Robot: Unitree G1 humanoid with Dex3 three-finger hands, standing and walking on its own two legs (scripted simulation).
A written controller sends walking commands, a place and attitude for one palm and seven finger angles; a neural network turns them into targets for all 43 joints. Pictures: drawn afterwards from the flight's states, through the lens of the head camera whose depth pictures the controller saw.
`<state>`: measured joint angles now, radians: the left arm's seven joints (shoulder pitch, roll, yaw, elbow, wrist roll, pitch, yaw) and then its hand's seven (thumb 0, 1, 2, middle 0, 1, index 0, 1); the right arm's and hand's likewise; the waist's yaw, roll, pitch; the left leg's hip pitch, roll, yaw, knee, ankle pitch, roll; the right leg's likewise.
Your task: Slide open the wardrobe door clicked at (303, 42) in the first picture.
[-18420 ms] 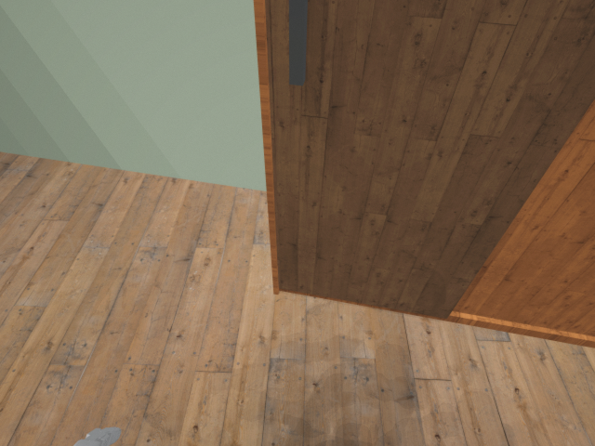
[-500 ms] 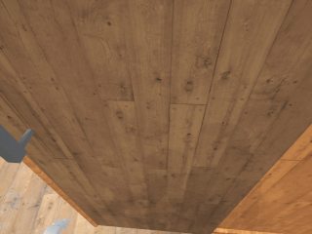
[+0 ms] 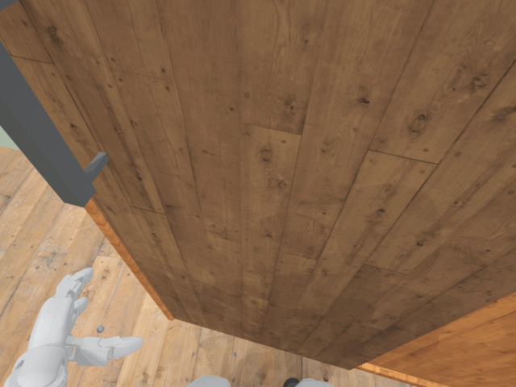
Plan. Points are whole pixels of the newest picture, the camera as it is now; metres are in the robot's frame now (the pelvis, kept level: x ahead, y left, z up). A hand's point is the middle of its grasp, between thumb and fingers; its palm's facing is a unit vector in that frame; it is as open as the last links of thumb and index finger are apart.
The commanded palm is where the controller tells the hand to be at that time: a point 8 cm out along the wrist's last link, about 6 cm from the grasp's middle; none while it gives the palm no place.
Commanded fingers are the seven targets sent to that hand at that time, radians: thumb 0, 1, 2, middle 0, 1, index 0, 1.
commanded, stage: step back with the hand held close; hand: left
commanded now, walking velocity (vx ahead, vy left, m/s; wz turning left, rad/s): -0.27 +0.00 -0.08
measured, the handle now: (48, 113) +0.31 +0.26 +0.26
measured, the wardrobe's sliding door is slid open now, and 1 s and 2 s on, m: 0.01 0.01 0.01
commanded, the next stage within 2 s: stop stepping back and stand still in 0.92 s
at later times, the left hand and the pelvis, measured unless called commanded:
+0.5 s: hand (53, 267) +0.20 +0.25 +0.16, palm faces +0.27 -0.88 -0.40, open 7.8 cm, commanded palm +0.13 +0.29 +0.18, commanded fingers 0.00 0.90 0.90 -0.20 -0.30 -0.20 -0.30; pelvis -0.04 +0.03 -0.01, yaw -6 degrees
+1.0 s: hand out of the picture +0.06 +0.25 +0.18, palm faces +0.22 -0.88 -0.41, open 7.4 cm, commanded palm +0.01 +0.30 +0.18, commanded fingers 0.00 0.90 0.90 -0.20 -0.30 -0.20 -0.30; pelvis -0.17 +0.04 +0.01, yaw -10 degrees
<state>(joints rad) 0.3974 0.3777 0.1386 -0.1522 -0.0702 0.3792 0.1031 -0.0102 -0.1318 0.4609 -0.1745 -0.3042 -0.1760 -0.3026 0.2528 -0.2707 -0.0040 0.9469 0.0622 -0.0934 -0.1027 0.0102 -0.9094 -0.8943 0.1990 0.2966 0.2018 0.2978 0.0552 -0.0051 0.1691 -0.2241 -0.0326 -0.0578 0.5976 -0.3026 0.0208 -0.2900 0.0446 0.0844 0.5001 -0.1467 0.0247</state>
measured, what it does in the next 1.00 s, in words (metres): walks backwards: right foot, then right foot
